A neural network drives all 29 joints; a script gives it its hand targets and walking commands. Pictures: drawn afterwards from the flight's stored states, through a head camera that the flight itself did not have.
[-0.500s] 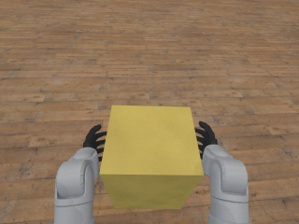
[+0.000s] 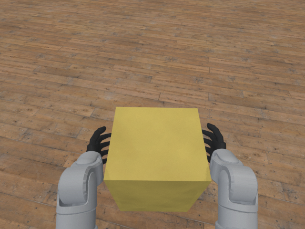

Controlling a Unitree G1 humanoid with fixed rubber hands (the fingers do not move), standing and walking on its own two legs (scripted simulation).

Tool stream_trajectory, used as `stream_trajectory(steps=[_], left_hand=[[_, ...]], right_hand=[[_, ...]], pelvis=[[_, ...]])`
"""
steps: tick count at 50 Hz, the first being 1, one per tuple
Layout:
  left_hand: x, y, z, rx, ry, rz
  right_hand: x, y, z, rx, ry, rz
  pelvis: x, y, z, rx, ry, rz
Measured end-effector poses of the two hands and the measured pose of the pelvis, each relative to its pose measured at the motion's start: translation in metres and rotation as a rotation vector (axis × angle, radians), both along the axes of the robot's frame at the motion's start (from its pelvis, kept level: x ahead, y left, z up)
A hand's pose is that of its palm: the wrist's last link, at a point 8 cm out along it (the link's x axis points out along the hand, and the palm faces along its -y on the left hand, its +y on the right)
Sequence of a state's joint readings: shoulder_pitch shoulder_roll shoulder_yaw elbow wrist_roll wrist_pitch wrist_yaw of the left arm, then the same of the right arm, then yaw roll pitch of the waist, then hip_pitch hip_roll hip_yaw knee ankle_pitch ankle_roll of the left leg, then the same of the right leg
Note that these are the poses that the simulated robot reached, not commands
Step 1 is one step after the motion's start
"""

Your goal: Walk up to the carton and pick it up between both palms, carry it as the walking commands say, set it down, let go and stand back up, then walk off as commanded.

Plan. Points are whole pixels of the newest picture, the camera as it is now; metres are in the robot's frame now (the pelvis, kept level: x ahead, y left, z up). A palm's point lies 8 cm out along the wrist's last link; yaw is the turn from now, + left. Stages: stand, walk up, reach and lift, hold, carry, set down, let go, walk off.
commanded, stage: carry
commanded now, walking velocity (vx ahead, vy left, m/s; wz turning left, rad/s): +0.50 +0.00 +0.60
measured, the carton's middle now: (155, 164) +0.29 -0.01 +0.02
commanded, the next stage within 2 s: none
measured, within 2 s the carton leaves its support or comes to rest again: neither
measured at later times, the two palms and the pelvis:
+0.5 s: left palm (58, 95) +0.53 +0.32 +0.05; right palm (139, 79) +0.61 +0.04 +0.07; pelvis +0.30 +0.10 +0.00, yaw +16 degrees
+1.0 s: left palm (47, 54) +0.75 +0.42 +0.08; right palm (115, 42) +0.87 +0.16 +0.09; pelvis +0.55 +0.18 +0.01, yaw +24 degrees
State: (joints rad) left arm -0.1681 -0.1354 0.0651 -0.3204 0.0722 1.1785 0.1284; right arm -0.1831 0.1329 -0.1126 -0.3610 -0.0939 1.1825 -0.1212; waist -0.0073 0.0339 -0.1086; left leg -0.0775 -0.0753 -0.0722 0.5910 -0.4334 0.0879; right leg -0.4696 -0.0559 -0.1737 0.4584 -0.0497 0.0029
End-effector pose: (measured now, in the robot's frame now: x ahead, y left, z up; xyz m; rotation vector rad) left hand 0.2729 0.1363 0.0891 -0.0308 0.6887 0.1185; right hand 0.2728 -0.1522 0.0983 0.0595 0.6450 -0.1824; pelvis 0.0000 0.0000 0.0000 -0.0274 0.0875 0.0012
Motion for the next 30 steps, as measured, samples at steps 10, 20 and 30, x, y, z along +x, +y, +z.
stream_trajectory(steps=[10,20,30], left_hand=[[0.079,0.044,0.000,0.030,0.105,0.169],[0.204,0.134,-0.015,-0.021,0.028,0.266],[0.292,0.213,-0.038,-0.081,0.165,0.356]], right_hand=[[0.127,0.048,-0.012,0.043,0.103,0.160],[0.279,0.144,-0.011,-0.013,0.025,0.260],[0.386,0.229,-0.030,-0.059,0.165,0.334]], pelvis=[[0.108,0.003,0.016,0.021,-0.034,0.156],[0.251,0.069,-0.010,0.048,-0.032,0.231],[0.343,0.123,0.015,0.011,-0.009,0.321]])
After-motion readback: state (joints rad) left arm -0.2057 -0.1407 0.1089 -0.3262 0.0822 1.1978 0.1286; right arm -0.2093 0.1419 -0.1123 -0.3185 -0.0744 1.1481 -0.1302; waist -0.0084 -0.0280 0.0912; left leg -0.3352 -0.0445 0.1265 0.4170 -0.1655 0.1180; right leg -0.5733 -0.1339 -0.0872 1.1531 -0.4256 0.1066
